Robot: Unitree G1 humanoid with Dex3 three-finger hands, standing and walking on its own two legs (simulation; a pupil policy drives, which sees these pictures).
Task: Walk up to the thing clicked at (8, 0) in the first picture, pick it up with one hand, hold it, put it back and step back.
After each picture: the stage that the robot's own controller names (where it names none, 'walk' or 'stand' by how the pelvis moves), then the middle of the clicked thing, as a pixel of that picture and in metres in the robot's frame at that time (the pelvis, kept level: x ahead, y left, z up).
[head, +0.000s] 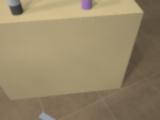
stand; out of the picture +0.90 +0.39 +0.14
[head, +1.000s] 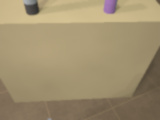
walk; out of the picture +0.82 +0.25 +0.16
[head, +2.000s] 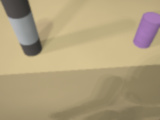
stand; (23, 22) +0.48 +0.19 +0.16
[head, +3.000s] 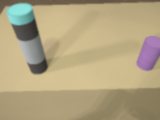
stand; (31, 43) +0.44 +0.20 +0.14
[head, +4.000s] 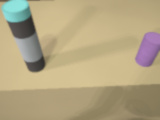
stand; (27, 41) +0.44 +0.20 +0.14
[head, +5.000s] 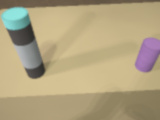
stand; (27, 48) +0.43 +0.20 +0.13
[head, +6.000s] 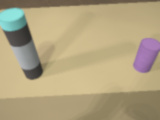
stand; (24, 48) +0.43 +0.20 +0.13
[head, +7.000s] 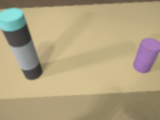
stand; (23, 49) +0.42 +0.21 +0.13
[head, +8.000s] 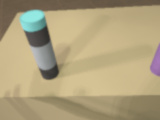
rise first; (42, 49) +0.42 +0.17 +0.14
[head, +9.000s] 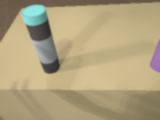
go down; (44, 43) +0.45 +0.18 +0.14
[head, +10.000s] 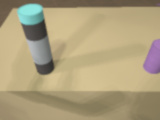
go down; (39, 44) +0.45 +0.17 +0.14
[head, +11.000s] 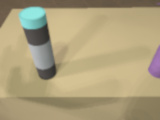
go down; (41, 48) +0.43 +0.15 +0.14
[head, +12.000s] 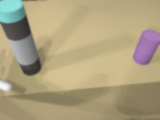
close in; (22, 43) +0.44 +0.18 +0.15
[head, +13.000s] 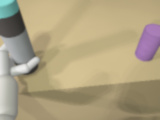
close; (17, 40) +0.43 +0.19 +0.16
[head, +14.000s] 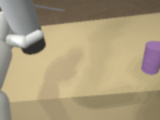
lift; (17, 4) +0.35 +0.14 +0.37
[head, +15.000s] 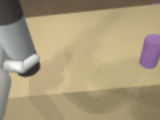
hold; (13, 32) +0.34 +0.16 +0.29
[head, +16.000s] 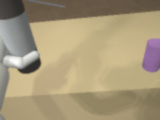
hold; (15, 28) +0.33 +0.17 +0.31
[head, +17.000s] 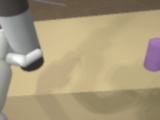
crouch; (18, 25) +0.33 +0.16 +0.32
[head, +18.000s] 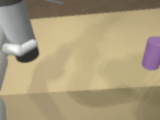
crouch; (14, 16) +0.37 +0.17 +0.32
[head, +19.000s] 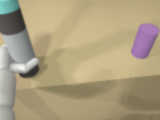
lower; (17, 40) +0.43 +0.18 +0.17
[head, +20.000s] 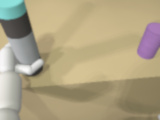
lower; (23, 41) +0.42 +0.17 +0.17
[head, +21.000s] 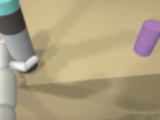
lower; (17, 38) +0.43 +0.18 +0.17
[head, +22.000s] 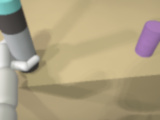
lower; (18, 37) +0.43 +0.18 +0.17
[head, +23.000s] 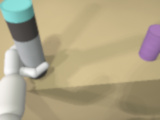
loosen; (29, 44) +0.41 +0.16 +0.17
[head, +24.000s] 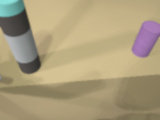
withdraw; (20, 39) +0.42 +0.17 +0.16
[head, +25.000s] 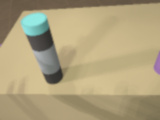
sink last; (45, 53) +0.40 +0.16 +0.14
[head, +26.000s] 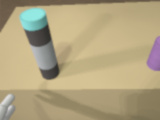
stand; (43, 48) +0.42 +0.16 +0.14
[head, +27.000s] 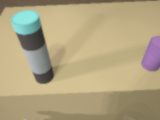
stand; (36, 52) +0.40 +0.16 +0.14
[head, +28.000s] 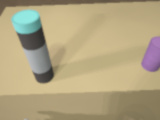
stand; (36, 52) +0.40 +0.17 +0.14
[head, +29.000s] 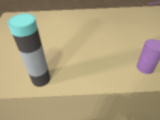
walk; (33, 55) +0.40 +0.17 +0.14
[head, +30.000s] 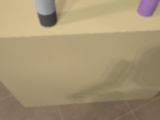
walk; out of the picture +0.59 +0.15 +0.16
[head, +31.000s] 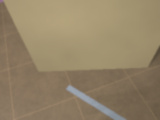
walk; out of the picture +0.97 +0.16 +0.16
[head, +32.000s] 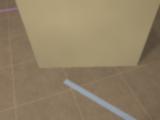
stand; out of the picture +1.17 +0.18 +0.15
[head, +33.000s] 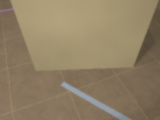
stand; out of the picture +1.15 +0.17 +0.13
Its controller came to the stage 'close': yes
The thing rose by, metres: 0.22
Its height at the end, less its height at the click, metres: +0.00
